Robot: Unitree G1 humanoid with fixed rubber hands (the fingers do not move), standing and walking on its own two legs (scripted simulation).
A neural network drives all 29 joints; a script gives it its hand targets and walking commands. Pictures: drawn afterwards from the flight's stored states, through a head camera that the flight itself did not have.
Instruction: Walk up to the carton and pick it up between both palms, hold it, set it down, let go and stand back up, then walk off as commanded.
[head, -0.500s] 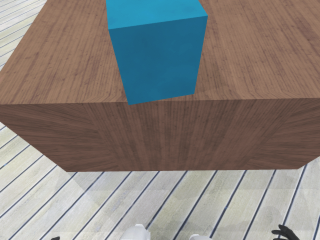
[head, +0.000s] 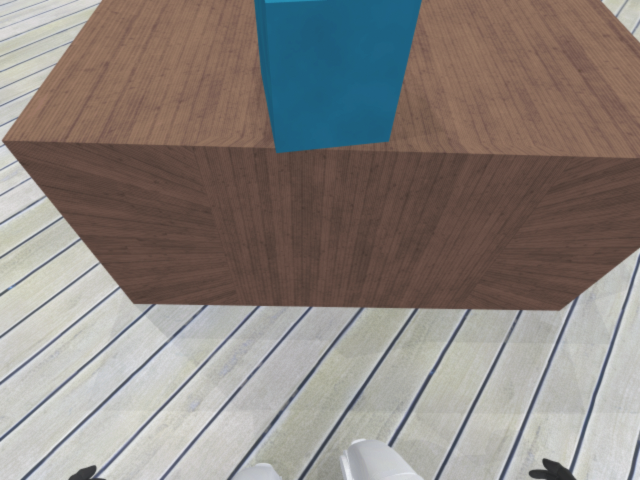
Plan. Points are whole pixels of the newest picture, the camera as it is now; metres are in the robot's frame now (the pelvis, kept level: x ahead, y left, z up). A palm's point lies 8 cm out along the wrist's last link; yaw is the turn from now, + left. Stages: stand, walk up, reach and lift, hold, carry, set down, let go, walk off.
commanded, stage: walk off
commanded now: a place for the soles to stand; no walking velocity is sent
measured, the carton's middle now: (322, 43) +0.85 +0.02 +0.08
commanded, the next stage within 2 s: stand in 0.68 s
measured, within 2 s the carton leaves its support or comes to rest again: neither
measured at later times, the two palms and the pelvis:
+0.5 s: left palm out of the picture -0.05 +0.30 -0.11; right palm out of the picture -0.07 -0.32 -0.11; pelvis -0.17 +0.00 -0.02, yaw +2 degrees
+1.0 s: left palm out of the picture -0.17 +0.29 -0.11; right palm out of the picture -0.18 -0.30 -0.10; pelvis -0.24 +0.00 +0.01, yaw +1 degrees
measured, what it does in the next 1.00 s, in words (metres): walks backwards: right foot, then left foot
